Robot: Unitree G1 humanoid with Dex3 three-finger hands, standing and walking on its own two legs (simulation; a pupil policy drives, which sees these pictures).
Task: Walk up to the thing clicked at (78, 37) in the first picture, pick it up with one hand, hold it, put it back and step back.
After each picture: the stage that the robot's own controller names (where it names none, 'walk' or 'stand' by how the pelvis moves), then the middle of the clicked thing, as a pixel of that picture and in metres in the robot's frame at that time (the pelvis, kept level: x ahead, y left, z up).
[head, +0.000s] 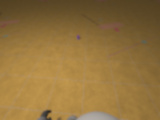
stand; (78, 37) +2.06 +0.44 -0.72
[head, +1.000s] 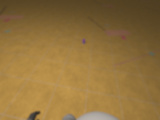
walk; (83, 41) +1.93 +0.18 -0.71
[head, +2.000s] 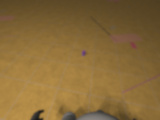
walk; (83, 53) +1.31 +0.15 -0.71
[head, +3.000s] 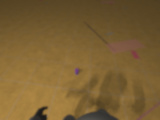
walk; (76, 71) +0.84 +0.20 -0.71
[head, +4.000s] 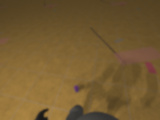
walk; (76, 88) +0.54 +0.26 -0.71
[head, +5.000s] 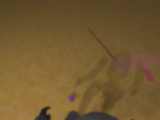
stand; (71, 98) +0.37 +0.24 -0.70
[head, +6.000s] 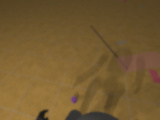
stand; (74, 100) +0.32 +0.21 -0.71
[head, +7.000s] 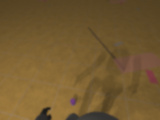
stand; (72, 102) +0.32 +0.21 -0.72
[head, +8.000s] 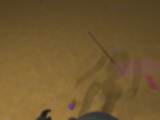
stand; (71, 107) +0.29 +0.21 -0.73
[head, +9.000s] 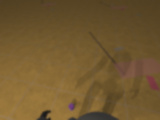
stand; (71, 107) +0.29 +0.22 -0.73
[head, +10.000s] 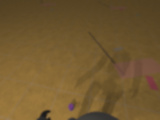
stand; (71, 107) +0.29 +0.22 -0.73
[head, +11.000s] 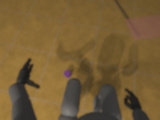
go down; (67, 74) +0.35 +0.23 -0.42
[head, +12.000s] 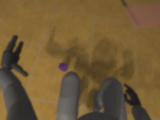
go down; (63, 67) +0.38 +0.25 -0.31
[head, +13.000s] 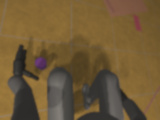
close in; (41, 64) +0.36 +0.28 -0.23
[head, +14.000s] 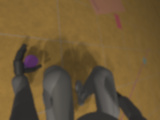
close; (30, 63) +0.36 +0.28 -0.21
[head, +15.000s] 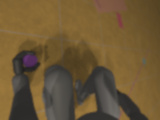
lift; (30, 62) +0.35 +0.29 -0.22
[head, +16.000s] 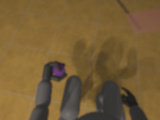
lift; (60, 72) +0.31 +0.22 -0.04
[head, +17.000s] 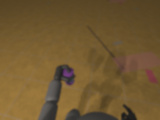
hold; (69, 76) +0.32 +0.16 +0.02
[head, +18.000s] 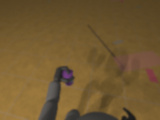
hold; (68, 77) +0.32 +0.17 +0.00
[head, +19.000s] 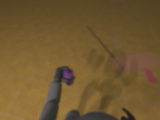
hold; (68, 77) +0.32 +0.17 +0.00
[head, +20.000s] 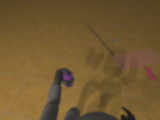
crouch; (68, 79) +0.32 +0.17 -0.02
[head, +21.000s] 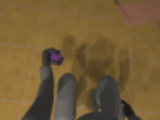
lower; (57, 58) +0.42 +0.23 -0.10
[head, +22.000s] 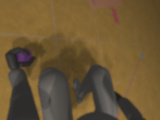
lower; (25, 58) +0.39 +0.29 -0.22
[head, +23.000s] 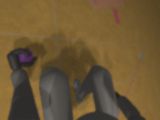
lower; (26, 58) +0.38 +0.29 -0.22
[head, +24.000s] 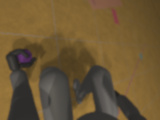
lower; (25, 59) +0.38 +0.29 -0.22
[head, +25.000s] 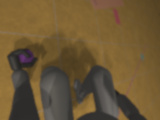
lower; (27, 59) +0.38 +0.29 -0.22
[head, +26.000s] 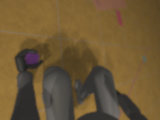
open; (31, 60) +0.37 +0.27 -0.22
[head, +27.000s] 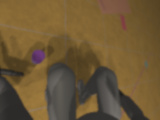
stand; (37, 57) +0.37 +0.27 -0.22
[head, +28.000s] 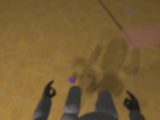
walk; (71, 80) +0.37 +0.20 -0.51
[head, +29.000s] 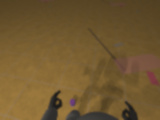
stand; (72, 102) +0.33 +0.19 -0.66
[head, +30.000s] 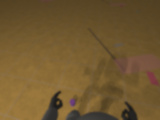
stand; (72, 102) +0.33 +0.19 -0.67
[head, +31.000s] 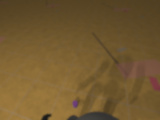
stand; (75, 104) +0.34 +0.18 -0.72
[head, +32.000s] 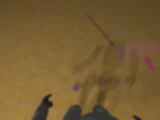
walk; (75, 88) +0.40 +0.16 -0.70
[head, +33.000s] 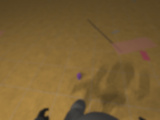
walk; (79, 76) +0.68 +0.23 -0.70
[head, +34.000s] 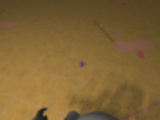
stand; (81, 64) +1.00 +0.20 -0.70
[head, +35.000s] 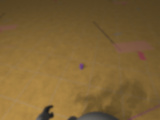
stand; (81, 66) +0.98 +0.19 -0.72
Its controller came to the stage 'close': yes
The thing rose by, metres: 0.70
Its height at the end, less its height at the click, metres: +0.00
